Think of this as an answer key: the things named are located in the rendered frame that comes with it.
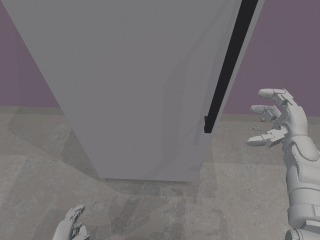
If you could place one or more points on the robot right forearm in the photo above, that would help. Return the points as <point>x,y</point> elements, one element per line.
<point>302,161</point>

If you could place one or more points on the handle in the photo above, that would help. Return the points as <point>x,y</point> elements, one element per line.
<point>240,29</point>

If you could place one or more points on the right robot upper arm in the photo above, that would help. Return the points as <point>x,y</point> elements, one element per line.
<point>301,234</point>

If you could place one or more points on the fridge door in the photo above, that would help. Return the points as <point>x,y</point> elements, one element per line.
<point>134,78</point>

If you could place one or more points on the robot left hand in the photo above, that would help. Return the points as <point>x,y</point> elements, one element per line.
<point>66,230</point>

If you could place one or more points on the robot right hand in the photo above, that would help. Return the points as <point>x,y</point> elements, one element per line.
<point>293,119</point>

